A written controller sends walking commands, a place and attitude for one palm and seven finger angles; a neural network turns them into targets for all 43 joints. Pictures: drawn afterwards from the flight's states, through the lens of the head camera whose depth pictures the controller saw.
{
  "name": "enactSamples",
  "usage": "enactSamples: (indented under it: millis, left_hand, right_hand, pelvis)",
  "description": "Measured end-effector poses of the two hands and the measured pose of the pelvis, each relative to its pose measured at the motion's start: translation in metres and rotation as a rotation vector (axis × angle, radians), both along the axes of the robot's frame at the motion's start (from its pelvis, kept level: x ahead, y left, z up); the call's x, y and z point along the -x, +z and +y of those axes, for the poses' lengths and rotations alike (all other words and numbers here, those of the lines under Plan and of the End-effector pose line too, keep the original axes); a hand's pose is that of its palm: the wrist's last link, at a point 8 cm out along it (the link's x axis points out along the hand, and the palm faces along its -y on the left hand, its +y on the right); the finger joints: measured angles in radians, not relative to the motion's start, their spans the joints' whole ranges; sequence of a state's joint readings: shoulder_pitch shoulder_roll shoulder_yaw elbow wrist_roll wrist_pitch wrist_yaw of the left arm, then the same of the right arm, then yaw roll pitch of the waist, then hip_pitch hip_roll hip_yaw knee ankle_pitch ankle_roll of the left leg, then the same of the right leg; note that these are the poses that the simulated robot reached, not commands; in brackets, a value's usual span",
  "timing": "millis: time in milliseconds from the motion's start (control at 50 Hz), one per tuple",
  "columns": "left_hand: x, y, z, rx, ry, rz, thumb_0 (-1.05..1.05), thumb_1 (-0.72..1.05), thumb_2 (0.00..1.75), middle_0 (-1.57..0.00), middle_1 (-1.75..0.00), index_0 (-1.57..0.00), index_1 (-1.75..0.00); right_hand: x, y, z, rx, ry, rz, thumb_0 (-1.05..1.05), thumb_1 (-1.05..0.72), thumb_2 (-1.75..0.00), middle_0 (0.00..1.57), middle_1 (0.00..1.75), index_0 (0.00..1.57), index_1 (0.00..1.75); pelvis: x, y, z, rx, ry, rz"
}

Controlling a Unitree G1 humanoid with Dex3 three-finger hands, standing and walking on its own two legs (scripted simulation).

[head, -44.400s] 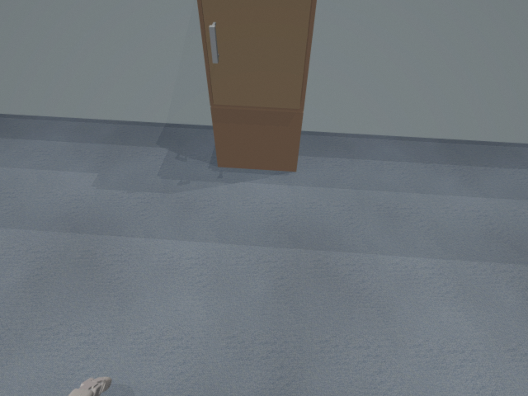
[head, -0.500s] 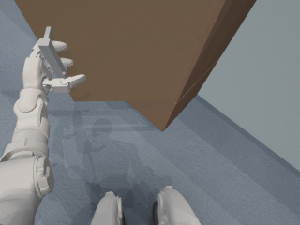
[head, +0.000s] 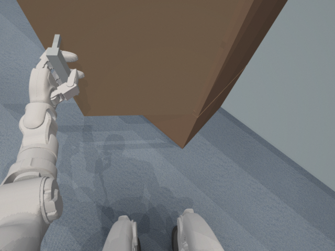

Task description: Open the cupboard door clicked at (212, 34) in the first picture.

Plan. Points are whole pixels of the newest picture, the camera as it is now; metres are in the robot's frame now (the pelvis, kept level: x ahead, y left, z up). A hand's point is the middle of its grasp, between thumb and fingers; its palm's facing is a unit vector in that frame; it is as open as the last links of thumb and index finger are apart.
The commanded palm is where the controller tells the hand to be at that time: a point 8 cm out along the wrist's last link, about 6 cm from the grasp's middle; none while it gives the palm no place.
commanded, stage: pull the door open along its arc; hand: left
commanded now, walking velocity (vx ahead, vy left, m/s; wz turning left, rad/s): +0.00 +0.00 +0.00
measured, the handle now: (66, 67) +0.54 +0.21 +0.05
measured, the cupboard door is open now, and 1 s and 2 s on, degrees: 45 85 86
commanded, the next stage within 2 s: open thumb and fingers to let go in 0.94 s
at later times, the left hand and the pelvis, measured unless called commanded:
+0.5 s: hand (89, 141) +0.35 +0.14 +0.05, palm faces +0.14 -0.99 +0.07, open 6.1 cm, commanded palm +0.29 +0.22 +0.05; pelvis +0.01 +0.00 +0.02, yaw -1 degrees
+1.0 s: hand (131, 179) +0.27 +0.06 +0.05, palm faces +0.41 -0.91 +0.01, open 6.1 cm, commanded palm +0.21 +0.10 +0.05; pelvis +0.01 -0.06 +0.02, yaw +4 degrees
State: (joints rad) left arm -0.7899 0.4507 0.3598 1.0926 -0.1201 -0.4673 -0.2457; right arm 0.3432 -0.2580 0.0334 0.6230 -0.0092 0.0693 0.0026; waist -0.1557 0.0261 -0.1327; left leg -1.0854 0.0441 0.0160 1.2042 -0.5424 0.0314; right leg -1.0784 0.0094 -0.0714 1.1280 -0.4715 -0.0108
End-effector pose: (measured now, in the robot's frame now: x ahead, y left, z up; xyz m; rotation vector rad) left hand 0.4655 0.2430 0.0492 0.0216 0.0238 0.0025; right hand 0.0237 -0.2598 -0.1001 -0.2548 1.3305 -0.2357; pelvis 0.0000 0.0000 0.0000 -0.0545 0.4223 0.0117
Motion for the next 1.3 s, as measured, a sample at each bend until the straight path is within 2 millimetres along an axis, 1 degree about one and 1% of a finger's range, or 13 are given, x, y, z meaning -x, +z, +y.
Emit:
enactSamples:
  millis: [140, 220, 280, 360, 480, 540, 620, 700, 820, 960, 1060, 1180, 1300]
  left_hand:
    - [0.01, 0.0, -0.001, -0.002, -0.008, -0.003, 0.01, 0.74, 0.78, -0.37, -1.35, -0.34, -1.34]
    - [0.026, 0.0, -0.002, 0.001, -0.02, -0.005, 0.01, 0.74, 0.76, -0.37, -1.35, -0.35, -1.34]
    - [0.045, 0.0, -0.005, 0.004, -0.033, -0.006, 0.01, 0.73, 0.74, -0.36, -1.35, -0.35, -1.34]
    - [0.078, -0.001, -0.014, 0.022, -0.044, -0.01, 0.01, 0.71, 0.73, -0.35, -1.34, -0.35, -1.34]
    - [0.137, -0.001, -0.045, 0.086, 0.11, -0.02, 0.02, 0.7, 0.73, -0.34, -1.33, -0.36, -1.3]
    - [0.161, -0.001, -0.062, 0.088, 0.187, -0.027, 0.02, 0.68, 0.72, -0.35, -1.32, -0.37, -1.3]
    - [0.182, -0.001, -0.08, 0.065, 0.278, -0.041, 0.02, 0.67, 0.73, -0.36, -1.31, -0.37, -1.29]
    - [0.195, 0.0, -0.095, 0.042, 0.356, -0.044, 0.02, 0.67, 0.74, -0.37, -1.3, -0.36, -1.29]
    - [0.212, 0.003, -0.112, 0.012, 0.404, -0.019, 0.02, 0.67, 0.75, -0.36, -1.29, -0.35, -1.31]
    - [0.234, 0.006, -0.135, 0.029, 0.415, 0.02, 0.03, 0.68, 0.75, -0.32, -1.3, -0.36, -1.33]
    - [0.247, 0.005, -0.153, 0.045, 0.429, 0.018, 0.03, 0.7, 0.77, -0.3, -1.31, -0.35, -1.33]
    - [0.241, -0.002, -0.149, -0.021, 0.416, -0.03, 0.01, 0.65, 0.78, -0.33, -1.32, -0.34, -1.32]
    - [0.236, -0.002, -0.141, 0.013, 0.403, -0.008, 0.01, 0.46, 0.71, -0.36, -1.3, -0.36, -1.3]
  right_hand:
    - [-0.003, 0.003, 0.0, -0.008, -0.017, -0.021, 0.0, -0.9, -0.9, 0.2, 0.3, 0.2, 0.3]
    - [-0.01, 0.007, 0.001, -0.023, -0.022, -0.044, 0.0, -0.9, -0.9, 0.2, 0.3, 0.2, 0.3]
    - [-0.021, 0.011, 0.001, -0.034, -0.017, -0.079, 0.0, -0.9, -0.9, 0.2, 0.3, 0.2, 0.3]
    - [-0.045, 0.018, 0.003, -0.05, 0.004, -0.155, 0.0, -0.9, -0.9, 0.2, 0.3, 0.2, 0.3]
    - [-0.097, 0.026, 0.011, -0.088, 0.088, -0.308, 0.0, -0.9, -0.9, 0.2, 0.3, 0.2, 0.3]
    - [-0.124, 0.029, 0.018, -0.109, 0.145, -0.377, 0.0, -0.91, -0.9, 0.2, 0.3, 0.2, 0.3]
    - [-0.153, 0.03, 0.027, -0.135, 0.215, -0.448, 0.0, -0.9, -0.9, 0.2, 0.3, 0.2, 0.3]
    - [-0.169, 0.03, 0.031, -0.16, 0.258, -0.487, 0.0, -0.9, -0.9, 0.2, 0.3, 0.2, 0.3]
    - [-0.168, 0.027, 0.025, -0.182, 0.266, -0.483, 0.0, -0.9, -0.9, 0.2, 0.3, 0.2, 0.3]
    - [-0.152, 0.022, -0.001, -0.165, 0.243, -0.45, 0.01, -0.9, -0.9, 0.2, 0.3, 0.2, 0.3]
    - [-0.149, 0.018, -0.016, -0.135, 0.253, -0.449, 0.01, -0.9, -0.9, 0.2, 0.3, 0.2, 0.3]
    - [-0.153, 0.007, -0.021, -0.116, 0.264, -0.453, 0.01, -0.9, -0.9, 0.2, 0.3, 0.2, 0.3]
    - [-0.157, 0.008, -0.009, -0.137, 0.255, -0.477, 0.01, -0.91, -0.9, 0.2, 0.3, 0.2, 0.3]
  pelvis:
    - [-0.002, 0.003, -0.001, -0.005, -0.01, -0.009]
    - [-0.005, 0.008, -0.001, -0.011, -0.016, -0.021]
    - [-0.008, 0.012, -0.001, -0.015, -0.018, -0.032]
    - [-0.012, 0.017, -0.001, -0.019, -0.022, -0.052]
    - [-0.014, 0.021, -0.003, -0.032, -0.024, -0.082]
    - [-0.012, 0.02, -0.007, -0.041, -0.018, -0.099]
    - [-0.008, 0.016, -0.015, -0.05, -0.004, -0.117]
    - [-0.005, 0.013, -0.025, -0.056, 0.01, -0.128]
    - [-0.007, 0.016, -0.041, -0.066, 0.025, -0.145]
    - [-0.011, 0.02, -0.053, -0.078, 0.038, -0.153]
    - [-0.011, 0.017, -0.058, -0.085, 0.048, -0.145]
    - [-0.003, 0.008, -0.061, -0.09, 0.055, -0.133]
    - [0.0, 0.009, -0.059, -0.086, 0.056, -0.14]
